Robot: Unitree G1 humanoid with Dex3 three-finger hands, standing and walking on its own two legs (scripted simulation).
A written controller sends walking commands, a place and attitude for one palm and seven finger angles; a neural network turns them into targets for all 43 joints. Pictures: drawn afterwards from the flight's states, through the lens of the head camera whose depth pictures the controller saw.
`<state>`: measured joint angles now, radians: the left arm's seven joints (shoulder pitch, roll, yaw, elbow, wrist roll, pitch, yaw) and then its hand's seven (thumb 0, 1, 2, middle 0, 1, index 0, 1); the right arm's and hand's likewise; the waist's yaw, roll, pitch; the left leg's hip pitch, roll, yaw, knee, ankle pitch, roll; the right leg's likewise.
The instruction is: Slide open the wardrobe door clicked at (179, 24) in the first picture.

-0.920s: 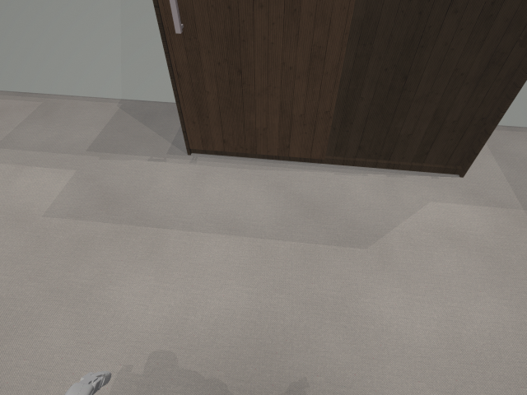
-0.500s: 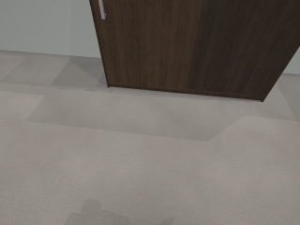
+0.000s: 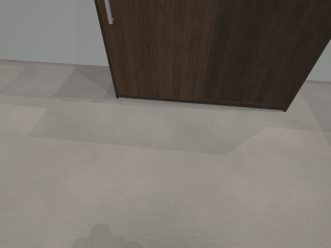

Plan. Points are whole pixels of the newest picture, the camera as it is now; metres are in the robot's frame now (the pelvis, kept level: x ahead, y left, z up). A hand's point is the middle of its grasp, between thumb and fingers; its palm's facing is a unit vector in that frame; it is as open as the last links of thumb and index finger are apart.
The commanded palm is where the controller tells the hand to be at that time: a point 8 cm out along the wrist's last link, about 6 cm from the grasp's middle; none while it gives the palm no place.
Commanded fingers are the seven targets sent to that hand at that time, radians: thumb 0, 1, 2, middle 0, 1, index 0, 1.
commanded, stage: look at it before walking up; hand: left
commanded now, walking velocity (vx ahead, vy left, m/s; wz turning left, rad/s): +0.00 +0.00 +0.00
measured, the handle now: out of the picture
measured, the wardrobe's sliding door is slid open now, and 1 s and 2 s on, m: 0.00 0.00 0.00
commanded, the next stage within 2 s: walk to a spot facing it in 0.62 s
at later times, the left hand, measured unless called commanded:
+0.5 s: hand out of the picture +0.08 +0.25 -0.15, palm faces -0.04 -0.94 -0.34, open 7.4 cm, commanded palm none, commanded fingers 0.00 0.90 0.90 -0.20 -0.30 -0.20 -0.30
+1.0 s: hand out of the picture +0.05 +0.24 -0.18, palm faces +0.10 -0.97 -0.23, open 7.4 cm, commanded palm none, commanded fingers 0.00 0.90 0.90 -0.20 -0.30 -0.20 -0.30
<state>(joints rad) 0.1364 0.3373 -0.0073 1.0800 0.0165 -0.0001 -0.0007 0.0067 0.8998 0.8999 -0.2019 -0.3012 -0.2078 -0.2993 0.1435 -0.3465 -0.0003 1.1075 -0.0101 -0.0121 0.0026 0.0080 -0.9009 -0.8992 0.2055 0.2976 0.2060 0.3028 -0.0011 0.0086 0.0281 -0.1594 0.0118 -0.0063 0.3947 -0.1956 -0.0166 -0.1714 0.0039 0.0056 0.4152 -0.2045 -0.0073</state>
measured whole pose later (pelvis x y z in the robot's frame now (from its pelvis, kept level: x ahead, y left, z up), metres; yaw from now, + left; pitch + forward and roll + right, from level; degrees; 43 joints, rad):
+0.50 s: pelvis +0.01 +0.00 +0.00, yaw +0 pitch -2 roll +0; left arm 0.13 0.34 -0.01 1.09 0.02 0.00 0.00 0.01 0.90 0.90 -0.20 -0.30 -0.21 -0.30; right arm 0.12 -0.34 0.00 1.11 -0.01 -0.02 0.00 0.01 -0.90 -0.90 0.21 0.30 0.21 0.30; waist 0.00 0.00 0.04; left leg -0.15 0.01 0.00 0.38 -0.20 -0.01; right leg -0.16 0.00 0.01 0.39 -0.20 0.00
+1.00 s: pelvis +0.05 +0.03 +0.00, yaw +6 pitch -1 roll -1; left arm 0.26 0.26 0.02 1.04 0.04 -0.01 0.00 0.00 0.90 0.90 -0.20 -0.30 -0.21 -0.30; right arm 0.26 -0.26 -0.01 1.08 -0.01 0.03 0.03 0.01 -0.90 -0.90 0.20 0.30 0.20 0.30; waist 0.00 -0.02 0.01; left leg -0.35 0.03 0.05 0.81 -0.43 0.00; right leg -0.10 -0.05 -0.09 0.41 -0.29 0.02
